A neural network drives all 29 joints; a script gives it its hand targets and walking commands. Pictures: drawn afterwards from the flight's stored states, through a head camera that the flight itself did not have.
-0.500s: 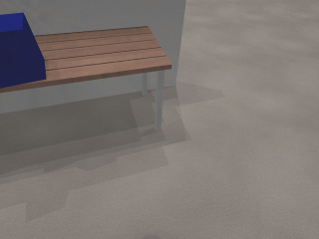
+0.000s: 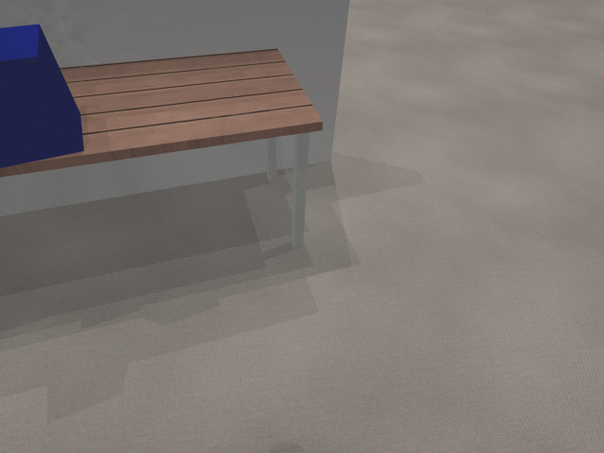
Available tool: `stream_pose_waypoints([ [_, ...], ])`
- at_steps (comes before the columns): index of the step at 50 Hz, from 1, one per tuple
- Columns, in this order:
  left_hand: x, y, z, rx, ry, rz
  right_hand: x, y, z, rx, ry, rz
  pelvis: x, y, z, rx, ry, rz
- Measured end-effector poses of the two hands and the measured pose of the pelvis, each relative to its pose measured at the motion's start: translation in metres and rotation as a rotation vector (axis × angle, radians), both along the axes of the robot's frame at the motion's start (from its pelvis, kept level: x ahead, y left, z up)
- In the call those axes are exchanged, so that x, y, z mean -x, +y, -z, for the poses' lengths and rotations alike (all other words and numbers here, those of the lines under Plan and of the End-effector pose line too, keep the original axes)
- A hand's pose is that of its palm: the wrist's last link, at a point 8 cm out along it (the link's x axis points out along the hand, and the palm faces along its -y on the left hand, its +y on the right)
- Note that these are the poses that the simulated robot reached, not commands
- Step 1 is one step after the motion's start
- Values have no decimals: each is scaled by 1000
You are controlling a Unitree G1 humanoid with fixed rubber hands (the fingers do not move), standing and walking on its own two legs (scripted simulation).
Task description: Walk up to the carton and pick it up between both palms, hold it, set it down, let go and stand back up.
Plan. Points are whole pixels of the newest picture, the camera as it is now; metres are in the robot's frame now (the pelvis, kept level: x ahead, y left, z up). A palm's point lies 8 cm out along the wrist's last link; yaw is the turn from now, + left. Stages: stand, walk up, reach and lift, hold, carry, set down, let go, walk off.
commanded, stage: stand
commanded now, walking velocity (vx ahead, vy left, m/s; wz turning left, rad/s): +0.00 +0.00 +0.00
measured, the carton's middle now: (15, 96) +0.88 +0.75 -0.01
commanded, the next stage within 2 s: walk up in 0.38 s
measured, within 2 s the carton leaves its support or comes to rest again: neither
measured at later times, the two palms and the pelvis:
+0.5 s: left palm out of the picture -0.03 +0.20 -0.15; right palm out of the picture -0.03 -0.19 -0.15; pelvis +0.00 +0.00 +0.00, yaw +0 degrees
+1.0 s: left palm out of the picture +0.00 +0.37 -0.18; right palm (397, 439) +0.19 -0.14 -0.14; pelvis +0.08 +0.12 -0.04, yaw +18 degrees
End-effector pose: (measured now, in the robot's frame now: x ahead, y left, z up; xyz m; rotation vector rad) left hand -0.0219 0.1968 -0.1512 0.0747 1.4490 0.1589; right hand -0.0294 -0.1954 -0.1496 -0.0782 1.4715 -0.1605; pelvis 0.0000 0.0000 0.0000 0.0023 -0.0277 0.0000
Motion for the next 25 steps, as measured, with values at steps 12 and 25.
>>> stream_pose_waypoints([
  [12,4,1,-2,-4,13,0,-4,4,2,-11,-9,0,-1,1,0,0,0,0],
  [25,3,0,-1,4,13,1,-3,4,0,-8,-3,1,-3,2,-1,0,2,0],
])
